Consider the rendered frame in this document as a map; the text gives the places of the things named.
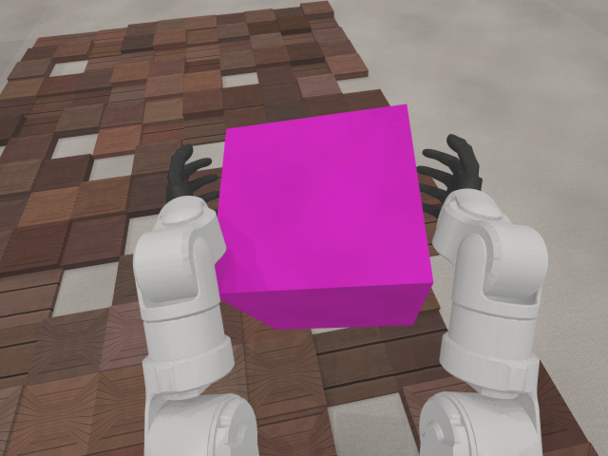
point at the robot left forearm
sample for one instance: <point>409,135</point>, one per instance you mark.
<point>178,292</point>

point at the robot left hand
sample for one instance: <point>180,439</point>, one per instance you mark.
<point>179,172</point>

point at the robot right hand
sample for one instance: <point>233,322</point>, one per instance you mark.
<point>465,172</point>

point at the right robot upper arm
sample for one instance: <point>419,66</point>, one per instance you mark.
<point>471,424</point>

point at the carton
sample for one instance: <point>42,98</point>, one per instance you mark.
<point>323,222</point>

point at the robot right forearm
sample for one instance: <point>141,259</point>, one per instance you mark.
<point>496,294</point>

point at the left robot upper arm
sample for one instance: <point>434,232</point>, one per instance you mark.
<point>205,425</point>

